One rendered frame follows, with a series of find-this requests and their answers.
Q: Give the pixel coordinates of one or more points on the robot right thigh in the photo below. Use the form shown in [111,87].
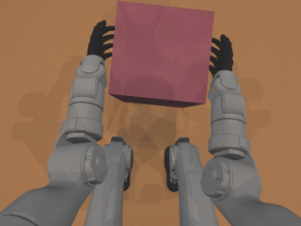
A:
[195,207]

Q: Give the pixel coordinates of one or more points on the robot left shin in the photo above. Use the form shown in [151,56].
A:
[117,139]

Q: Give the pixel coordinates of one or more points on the right robot hand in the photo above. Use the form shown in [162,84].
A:
[224,55]

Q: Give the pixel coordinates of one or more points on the right robot upper arm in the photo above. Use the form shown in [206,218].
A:
[235,189]

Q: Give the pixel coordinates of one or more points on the right robot forearm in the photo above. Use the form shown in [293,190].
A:
[228,120]

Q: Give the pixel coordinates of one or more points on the carton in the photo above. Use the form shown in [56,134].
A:
[161,55]

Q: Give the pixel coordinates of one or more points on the left robot upper arm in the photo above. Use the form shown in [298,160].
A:
[73,171]

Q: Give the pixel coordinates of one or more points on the left robot forearm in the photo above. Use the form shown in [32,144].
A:
[85,109]

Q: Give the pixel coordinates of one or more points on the left robot hand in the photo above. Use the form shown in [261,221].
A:
[96,44]

